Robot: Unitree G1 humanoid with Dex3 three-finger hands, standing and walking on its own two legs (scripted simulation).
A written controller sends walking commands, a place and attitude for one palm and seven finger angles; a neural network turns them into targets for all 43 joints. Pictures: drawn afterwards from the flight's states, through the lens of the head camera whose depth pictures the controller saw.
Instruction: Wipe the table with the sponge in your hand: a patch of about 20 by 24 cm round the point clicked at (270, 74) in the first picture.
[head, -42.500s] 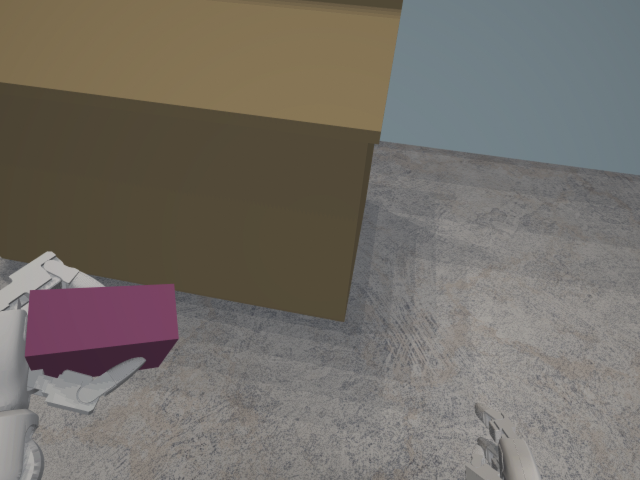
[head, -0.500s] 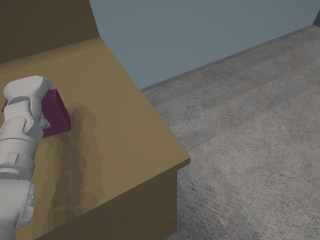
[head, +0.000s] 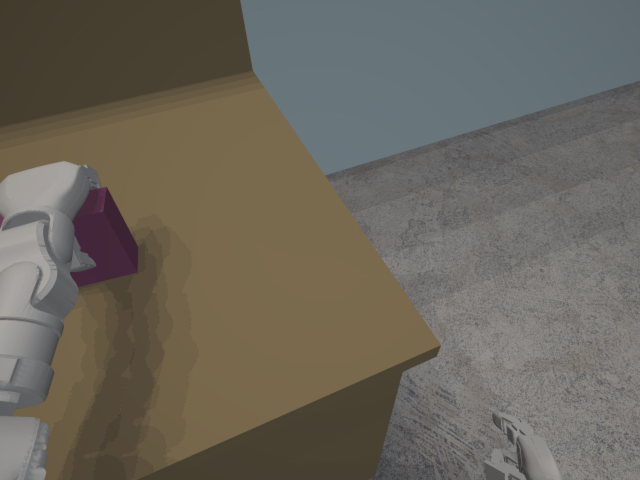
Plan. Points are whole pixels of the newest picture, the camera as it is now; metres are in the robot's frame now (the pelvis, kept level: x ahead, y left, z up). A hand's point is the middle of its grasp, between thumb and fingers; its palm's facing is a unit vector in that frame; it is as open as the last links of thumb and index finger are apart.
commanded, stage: slide back across to the first lane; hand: left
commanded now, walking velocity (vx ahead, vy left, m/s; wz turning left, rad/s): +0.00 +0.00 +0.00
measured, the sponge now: (80, 251) +0.35 +0.35 +0.11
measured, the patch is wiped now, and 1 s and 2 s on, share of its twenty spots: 0.95 0.95 0.95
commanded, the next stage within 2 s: wipe back along the first lane in 0.02 s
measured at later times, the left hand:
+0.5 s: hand (69, 247) +0.33 +0.33 +0.15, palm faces +0.05 -0.03 -1.00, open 9.4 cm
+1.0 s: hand (75, 278) +0.28 +0.30 +0.14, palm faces +0.08 -0.02 -1.00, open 9.4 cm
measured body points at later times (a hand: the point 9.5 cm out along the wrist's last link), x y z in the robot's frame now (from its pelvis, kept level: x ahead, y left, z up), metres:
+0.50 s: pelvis +0.00 +0.02 +0.00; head +0.00 -0.02 +0.45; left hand +0.32 +0.33 +0.20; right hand +0.20 -0.20 -0.11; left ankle -0.01 +0.09 -0.74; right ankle -0.03 -0.12 -0.74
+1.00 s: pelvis -0.01 -0.01 +0.00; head -0.02 -0.05 +0.45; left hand +0.27 +0.30 +0.20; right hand +0.22 -0.23 -0.09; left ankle -0.01 +0.09 -0.74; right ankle -0.03 -0.12 -0.74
